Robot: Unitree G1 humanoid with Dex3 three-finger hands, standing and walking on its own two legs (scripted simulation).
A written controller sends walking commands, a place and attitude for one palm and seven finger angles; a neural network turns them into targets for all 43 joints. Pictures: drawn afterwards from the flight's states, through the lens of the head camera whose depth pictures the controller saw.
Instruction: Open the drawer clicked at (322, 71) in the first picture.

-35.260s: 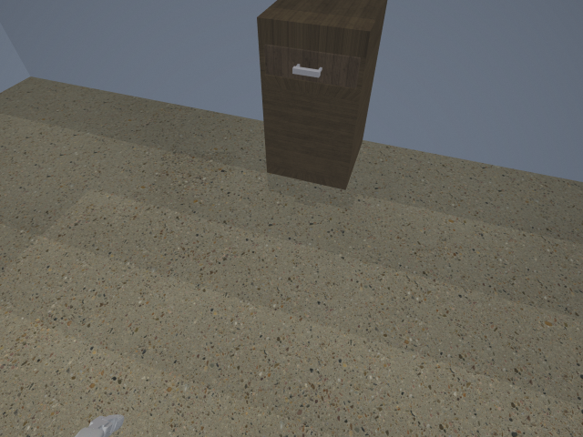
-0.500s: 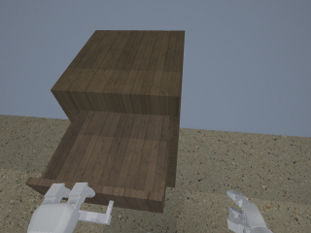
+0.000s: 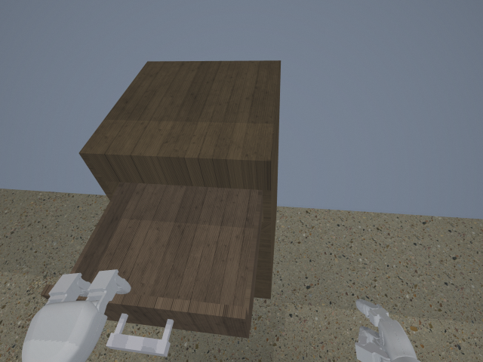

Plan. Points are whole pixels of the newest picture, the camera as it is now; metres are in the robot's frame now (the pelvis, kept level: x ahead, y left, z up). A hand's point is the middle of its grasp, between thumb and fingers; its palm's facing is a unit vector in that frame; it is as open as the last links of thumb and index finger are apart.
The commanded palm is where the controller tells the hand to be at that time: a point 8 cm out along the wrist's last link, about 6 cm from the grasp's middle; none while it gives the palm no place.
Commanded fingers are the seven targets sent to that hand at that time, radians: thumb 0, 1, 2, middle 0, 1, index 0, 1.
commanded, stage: lift the hand off the handle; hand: left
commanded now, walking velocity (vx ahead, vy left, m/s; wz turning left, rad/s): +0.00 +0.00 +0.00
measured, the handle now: (142, 333) +0.19 +0.23 -0.11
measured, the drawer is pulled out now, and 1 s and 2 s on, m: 0.28 0.28 0.28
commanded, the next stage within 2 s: draw the hand back to the body in 0.04 s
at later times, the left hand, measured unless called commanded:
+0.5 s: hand (69, 327) +0.15 +0.25 +0.07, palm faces +0.04 -0.12 -0.99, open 13.8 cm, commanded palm +0.12 +0.24 +0.13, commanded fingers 0.00 -0.50 0.30 -0.30 -1.20 -0.30 -1.20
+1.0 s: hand (65, 293) +0.17 +0.22 +0.15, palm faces +0.30 -0.89 -0.35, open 13.1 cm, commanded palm +0.12 +0.28 +0.18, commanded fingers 0.00 -0.01 0.51 -0.26 -0.88 -0.26 -0.88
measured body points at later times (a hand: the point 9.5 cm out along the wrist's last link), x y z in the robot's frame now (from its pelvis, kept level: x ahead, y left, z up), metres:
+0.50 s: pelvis +0.01 +0.01 +0.01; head +0.01 -0.03 +0.46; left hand +0.14 +0.26 +0.13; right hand +0.21 -0.20 -0.08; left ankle -0.01 +0.07 -0.69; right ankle -0.01 -0.06 -0.69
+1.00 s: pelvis +0.01 +0.02 +0.04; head -0.01 +0.00 +0.49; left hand +0.14 +0.27 +0.17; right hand +0.19 -0.18 -0.04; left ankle -0.01 +0.07 -0.69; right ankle -0.01 -0.06 -0.69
